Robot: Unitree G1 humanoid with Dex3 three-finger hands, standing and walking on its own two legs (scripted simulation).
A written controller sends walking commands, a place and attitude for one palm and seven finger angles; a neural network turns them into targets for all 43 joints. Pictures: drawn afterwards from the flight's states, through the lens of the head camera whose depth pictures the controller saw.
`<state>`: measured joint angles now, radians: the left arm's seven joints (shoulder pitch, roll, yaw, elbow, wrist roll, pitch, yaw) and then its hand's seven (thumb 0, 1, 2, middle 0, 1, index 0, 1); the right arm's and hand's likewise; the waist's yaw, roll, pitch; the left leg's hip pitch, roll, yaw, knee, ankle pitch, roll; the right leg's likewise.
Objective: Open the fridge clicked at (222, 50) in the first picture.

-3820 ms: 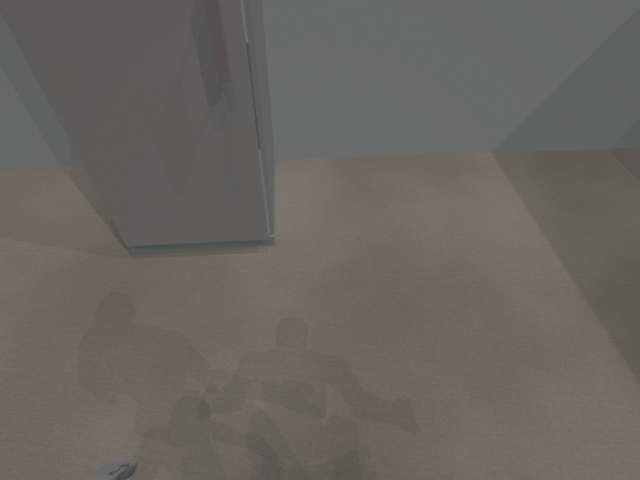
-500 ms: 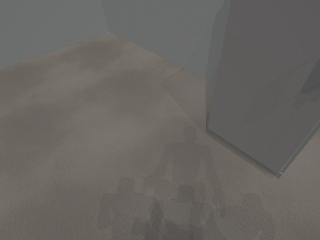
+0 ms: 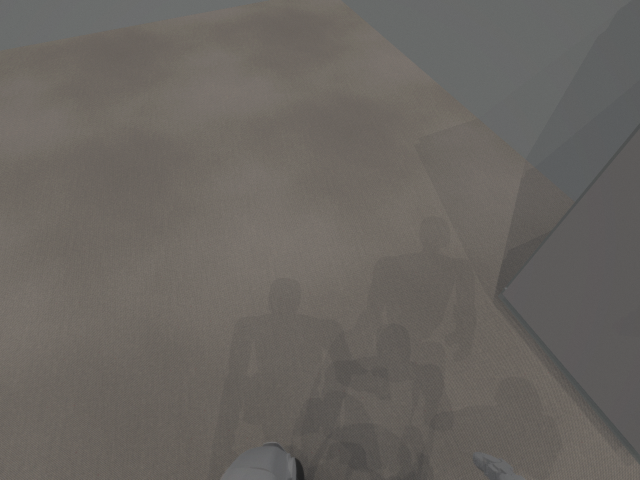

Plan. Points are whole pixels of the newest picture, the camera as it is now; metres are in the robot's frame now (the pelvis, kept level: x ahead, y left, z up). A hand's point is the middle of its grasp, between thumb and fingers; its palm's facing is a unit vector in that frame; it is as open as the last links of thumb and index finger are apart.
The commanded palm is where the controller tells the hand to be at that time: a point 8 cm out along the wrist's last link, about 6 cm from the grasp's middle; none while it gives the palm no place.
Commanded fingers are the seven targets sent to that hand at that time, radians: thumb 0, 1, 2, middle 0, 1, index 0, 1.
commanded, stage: turn to face it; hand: right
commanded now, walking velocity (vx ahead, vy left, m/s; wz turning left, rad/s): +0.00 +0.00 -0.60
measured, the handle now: out of the picture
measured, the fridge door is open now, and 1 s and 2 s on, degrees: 0 0 0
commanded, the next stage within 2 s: take the last steps up to it in 1.78 s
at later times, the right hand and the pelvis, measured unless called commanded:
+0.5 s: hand out of the picture +0.12 -0.25 -0.17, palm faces +0.25 +0.95 -0.19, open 7.3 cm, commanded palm none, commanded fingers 0.00 -0.90 -0.90 0.20 0.30 0.20 0.30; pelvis +0.09 -0.04 +0.01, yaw -13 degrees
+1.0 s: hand out of the picture +0.11 -0.23 -0.13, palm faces +0.48 +0.83 -0.27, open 7.4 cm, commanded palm none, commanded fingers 0.00 -0.90 -0.90 0.20 0.30 0.20 0.30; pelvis +0.10 +0.01 +0.02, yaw -30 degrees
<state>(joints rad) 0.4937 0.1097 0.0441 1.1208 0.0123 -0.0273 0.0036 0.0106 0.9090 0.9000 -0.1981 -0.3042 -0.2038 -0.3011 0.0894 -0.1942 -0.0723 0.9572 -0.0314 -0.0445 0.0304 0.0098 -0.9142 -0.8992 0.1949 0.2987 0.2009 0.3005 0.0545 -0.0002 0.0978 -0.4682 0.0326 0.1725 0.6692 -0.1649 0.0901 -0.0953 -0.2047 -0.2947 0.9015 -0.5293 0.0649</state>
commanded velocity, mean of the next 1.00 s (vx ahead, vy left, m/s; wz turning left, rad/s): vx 0.00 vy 0.00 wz -0.60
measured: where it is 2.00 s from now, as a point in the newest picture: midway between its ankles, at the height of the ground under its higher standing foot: outside the picture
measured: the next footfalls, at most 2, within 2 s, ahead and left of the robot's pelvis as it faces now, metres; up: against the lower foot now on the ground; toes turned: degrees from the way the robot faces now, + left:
right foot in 0.42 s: +0.16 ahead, -0.14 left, +0.00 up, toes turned -21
left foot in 0.96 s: +0.19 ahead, +0.11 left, +0.00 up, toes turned -27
